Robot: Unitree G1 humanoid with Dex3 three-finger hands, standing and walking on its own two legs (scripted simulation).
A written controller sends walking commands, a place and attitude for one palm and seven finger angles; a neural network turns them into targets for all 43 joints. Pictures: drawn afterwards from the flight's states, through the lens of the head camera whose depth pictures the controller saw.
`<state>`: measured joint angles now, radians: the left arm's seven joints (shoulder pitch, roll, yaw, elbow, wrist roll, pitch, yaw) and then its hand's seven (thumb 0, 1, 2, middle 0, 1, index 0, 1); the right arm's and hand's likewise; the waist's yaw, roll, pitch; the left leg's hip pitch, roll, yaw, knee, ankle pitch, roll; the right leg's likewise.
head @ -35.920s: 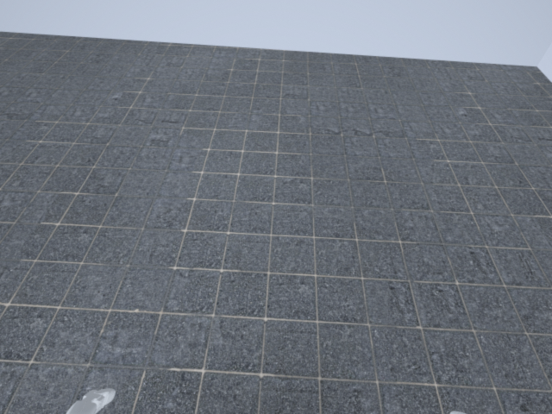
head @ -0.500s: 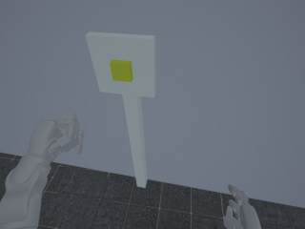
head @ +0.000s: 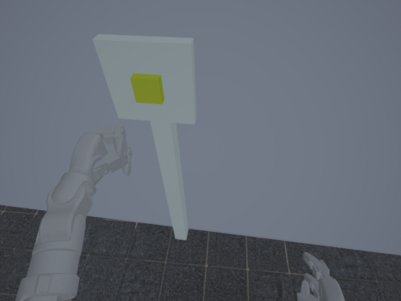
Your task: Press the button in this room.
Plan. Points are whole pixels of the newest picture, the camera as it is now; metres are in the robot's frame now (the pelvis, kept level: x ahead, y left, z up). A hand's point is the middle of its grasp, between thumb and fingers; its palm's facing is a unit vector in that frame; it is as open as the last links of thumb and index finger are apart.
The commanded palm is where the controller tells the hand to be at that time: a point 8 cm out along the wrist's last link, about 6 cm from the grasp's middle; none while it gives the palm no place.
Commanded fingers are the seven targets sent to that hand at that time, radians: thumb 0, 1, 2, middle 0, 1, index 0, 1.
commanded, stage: aim a knuckle at the button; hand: left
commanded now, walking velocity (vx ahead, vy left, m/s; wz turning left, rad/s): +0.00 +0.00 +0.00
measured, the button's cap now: (148, 88) +0.53 +0.17 +0.17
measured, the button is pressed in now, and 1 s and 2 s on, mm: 0 0 3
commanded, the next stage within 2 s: press the button with the knuckle in 1.28 s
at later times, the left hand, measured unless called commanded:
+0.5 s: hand (143, 129) +0.42 +0.16 +0.13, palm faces -0.06 -1.00 -0.01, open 3.1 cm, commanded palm +0.41 +0.21 +0.14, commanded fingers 0.00 0.90 0.90 -1.30 -1.50 -1.30 -1.50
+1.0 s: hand (142, 127) +0.43 +0.17 +0.13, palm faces -0.06 -1.00 -0.01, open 3.1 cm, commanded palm +0.41 +0.21 +0.13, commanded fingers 0.00 0.90 0.90 -1.30 -1.50 -1.30 -1.50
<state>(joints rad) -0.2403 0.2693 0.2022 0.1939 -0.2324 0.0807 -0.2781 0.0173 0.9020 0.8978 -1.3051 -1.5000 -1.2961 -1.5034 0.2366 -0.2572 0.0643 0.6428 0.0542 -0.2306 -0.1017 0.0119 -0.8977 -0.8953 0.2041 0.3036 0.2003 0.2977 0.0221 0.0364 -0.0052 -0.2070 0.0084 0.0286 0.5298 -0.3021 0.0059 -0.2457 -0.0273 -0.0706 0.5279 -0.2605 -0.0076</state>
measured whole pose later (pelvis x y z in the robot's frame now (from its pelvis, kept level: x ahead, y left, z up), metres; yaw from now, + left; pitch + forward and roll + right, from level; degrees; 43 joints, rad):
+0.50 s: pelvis +0.00 -0.01 +0.00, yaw +0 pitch +3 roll +0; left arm -0.61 0.33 0.24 0.69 -0.18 -0.04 -0.24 0.02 0.90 0.90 -1.30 -1.50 -1.30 -1.50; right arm 0.29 -0.27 0.05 0.67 0.05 -0.12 -0.09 0.01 -0.90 -0.90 0.20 0.30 0.20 0.30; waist -0.04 0.02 -0.01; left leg -0.30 0.02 0.03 0.56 -0.31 0.00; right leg -0.34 -0.01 -0.07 0.56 -0.27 -0.02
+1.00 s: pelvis +0.00 +0.00 -0.01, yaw -1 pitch +5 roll +0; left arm -0.65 0.35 0.28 0.80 -0.18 -0.15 -0.26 0.02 0.90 0.90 -1.30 -1.50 -1.30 -1.50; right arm 0.33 -0.26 0.04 0.65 0.05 -0.09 -0.07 0.01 -0.90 -0.89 0.20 0.30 0.20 0.30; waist -0.05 0.02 -0.03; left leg -0.35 0.03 0.04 0.60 -0.33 0.00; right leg -0.39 -0.01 -0.05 0.57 -0.26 -0.01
